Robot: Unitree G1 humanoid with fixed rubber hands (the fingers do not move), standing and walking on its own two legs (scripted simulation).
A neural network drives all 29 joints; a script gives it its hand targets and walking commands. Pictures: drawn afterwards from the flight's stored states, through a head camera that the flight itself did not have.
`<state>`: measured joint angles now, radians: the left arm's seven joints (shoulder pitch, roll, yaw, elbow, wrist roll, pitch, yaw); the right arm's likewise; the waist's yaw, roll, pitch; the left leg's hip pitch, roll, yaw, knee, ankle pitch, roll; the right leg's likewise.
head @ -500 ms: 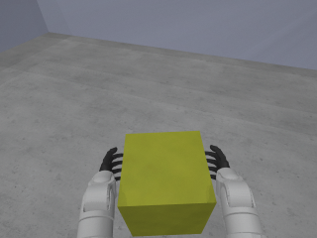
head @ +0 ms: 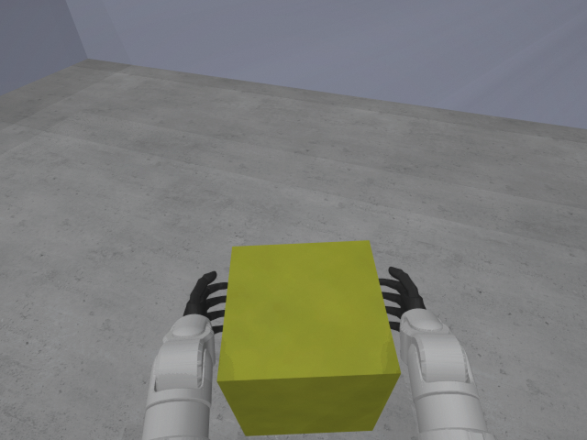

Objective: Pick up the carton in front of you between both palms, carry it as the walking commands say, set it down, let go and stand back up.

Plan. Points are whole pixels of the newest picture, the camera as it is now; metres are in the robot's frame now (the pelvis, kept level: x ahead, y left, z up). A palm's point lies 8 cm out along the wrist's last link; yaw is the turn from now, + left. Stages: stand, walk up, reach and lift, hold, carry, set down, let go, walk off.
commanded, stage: carry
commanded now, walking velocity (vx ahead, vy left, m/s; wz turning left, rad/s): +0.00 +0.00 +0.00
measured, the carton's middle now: (304, 342) +0.31 +0.00 -0.04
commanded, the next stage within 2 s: hold in 0.08 s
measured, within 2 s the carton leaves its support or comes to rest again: neither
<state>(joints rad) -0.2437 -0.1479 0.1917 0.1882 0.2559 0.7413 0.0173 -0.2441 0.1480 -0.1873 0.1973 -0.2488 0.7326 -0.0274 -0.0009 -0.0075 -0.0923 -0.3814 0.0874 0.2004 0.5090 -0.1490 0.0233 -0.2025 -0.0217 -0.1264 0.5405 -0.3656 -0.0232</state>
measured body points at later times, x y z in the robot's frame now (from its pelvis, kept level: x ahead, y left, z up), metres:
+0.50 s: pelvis -0.02 +0.02 +0.01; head -0.04 +0.04 +0.46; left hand +0.30 +0.13 +0.04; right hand +0.26 -0.17 +0.04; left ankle +0.07 +0.13 -0.73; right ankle -0.05 -0.09 -0.73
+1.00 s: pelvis -0.02 +0.06 +0.01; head -0.05 +0.09 +0.46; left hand +0.31 +0.16 +0.05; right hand +0.27 -0.14 +0.05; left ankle +0.07 +0.13 -0.73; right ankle -0.05 -0.09 -0.73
